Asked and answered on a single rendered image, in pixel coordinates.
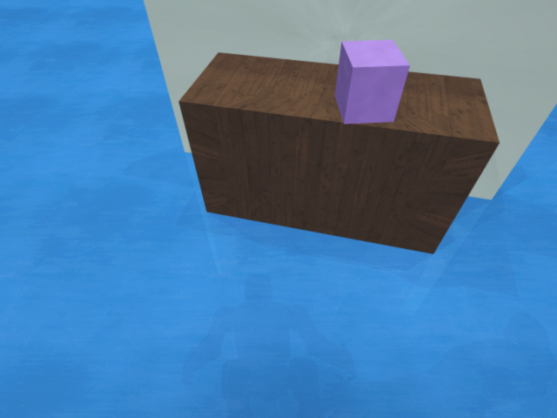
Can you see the pedestal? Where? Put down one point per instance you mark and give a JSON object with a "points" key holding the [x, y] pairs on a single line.
{"points": [[269, 145]]}

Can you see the carton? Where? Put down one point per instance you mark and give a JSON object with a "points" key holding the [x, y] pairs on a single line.
{"points": [[370, 81]]}

